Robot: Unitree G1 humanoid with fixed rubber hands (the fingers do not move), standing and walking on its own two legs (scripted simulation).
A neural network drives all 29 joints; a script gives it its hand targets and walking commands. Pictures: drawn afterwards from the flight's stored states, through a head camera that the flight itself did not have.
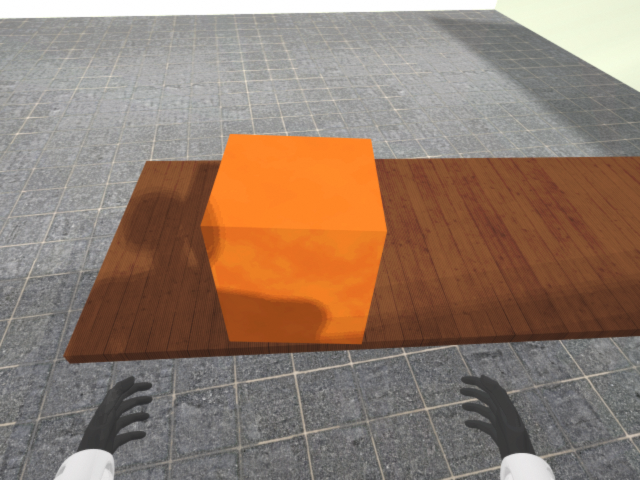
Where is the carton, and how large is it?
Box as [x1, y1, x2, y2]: [200, 134, 386, 343]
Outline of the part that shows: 230,134 200,225 229,340 361,343 386,233 370,139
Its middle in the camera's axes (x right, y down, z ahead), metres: -0.03 +0.00 +0.59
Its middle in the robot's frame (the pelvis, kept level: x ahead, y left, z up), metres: +0.44 +0.04 +0.05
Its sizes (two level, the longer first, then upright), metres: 0.210 0.200 0.250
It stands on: a table, 0.71 m high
